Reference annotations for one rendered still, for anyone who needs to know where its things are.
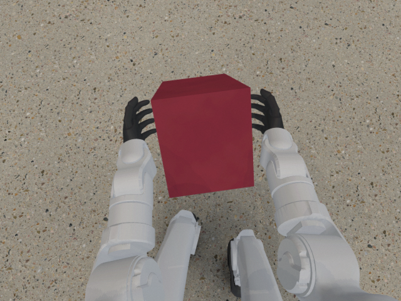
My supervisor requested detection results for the right robot shin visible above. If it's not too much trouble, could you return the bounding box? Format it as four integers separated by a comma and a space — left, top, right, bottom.
233, 230, 263, 285

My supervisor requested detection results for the robot shin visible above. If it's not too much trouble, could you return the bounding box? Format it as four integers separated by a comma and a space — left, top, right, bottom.
233, 230, 263, 285
168, 209, 196, 227

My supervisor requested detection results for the carton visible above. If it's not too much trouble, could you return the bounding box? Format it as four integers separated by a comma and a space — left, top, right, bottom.
151, 74, 254, 198

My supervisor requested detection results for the left robot upper arm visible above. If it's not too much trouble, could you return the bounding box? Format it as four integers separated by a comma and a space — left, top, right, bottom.
85, 255, 165, 301

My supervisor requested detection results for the left robot hand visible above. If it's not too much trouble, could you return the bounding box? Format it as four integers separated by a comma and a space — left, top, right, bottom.
123, 97, 157, 143

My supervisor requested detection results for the right robot upper arm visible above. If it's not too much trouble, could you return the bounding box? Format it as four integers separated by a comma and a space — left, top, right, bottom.
276, 233, 399, 301

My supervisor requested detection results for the right robot hand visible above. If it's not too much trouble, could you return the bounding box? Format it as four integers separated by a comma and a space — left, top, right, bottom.
251, 89, 284, 135

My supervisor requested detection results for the left robot shin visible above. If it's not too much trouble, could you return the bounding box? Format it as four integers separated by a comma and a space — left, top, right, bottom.
168, 209, 196, 227

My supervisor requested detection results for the robot left forearm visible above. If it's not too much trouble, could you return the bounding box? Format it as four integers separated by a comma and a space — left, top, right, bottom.
85, 139, 157, 296

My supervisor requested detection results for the robot right forearm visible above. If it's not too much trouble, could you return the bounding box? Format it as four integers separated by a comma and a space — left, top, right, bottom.
259, 128, 360, 281

